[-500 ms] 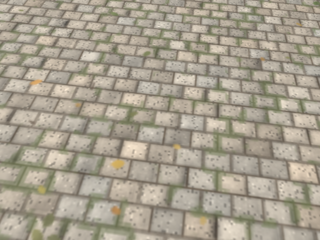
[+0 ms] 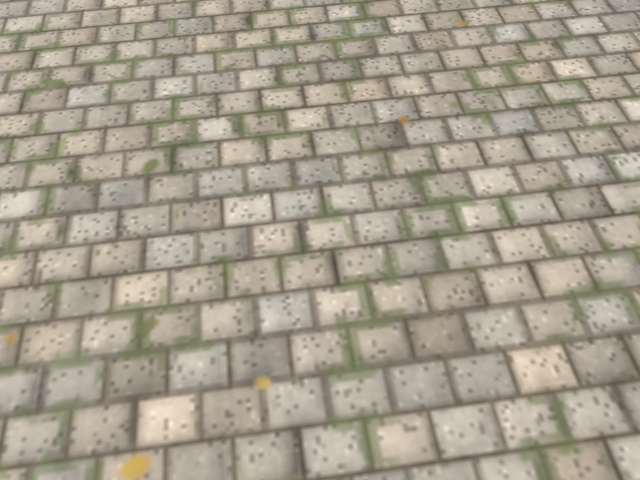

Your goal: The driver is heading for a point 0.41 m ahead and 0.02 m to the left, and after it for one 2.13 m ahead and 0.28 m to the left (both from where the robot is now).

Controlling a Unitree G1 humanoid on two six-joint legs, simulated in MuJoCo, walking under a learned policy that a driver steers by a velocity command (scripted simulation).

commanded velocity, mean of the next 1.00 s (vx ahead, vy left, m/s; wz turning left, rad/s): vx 0.50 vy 0.00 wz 0.10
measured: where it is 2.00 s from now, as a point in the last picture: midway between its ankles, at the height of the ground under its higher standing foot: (270, 236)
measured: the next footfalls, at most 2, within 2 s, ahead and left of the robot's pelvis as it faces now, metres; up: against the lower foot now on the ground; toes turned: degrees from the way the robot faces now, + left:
left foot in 0.32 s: +0.37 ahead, +0.14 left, +0.00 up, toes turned -8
right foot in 0.80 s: +0.60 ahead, -0.10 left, +0.00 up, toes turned +8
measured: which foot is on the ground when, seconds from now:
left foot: up 0.00-0.30, down 0.32-0.80, up 0.82-1.00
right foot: down 0.00-0.32, up 0.34-0.78, down 0.80-1.00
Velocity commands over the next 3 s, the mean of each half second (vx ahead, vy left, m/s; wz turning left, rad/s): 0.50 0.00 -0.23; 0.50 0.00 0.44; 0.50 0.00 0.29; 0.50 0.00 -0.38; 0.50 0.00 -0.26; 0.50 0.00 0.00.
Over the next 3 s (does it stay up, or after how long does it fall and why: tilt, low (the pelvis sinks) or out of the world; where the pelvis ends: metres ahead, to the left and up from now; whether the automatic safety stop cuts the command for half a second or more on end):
stays up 1.63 0.15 0.00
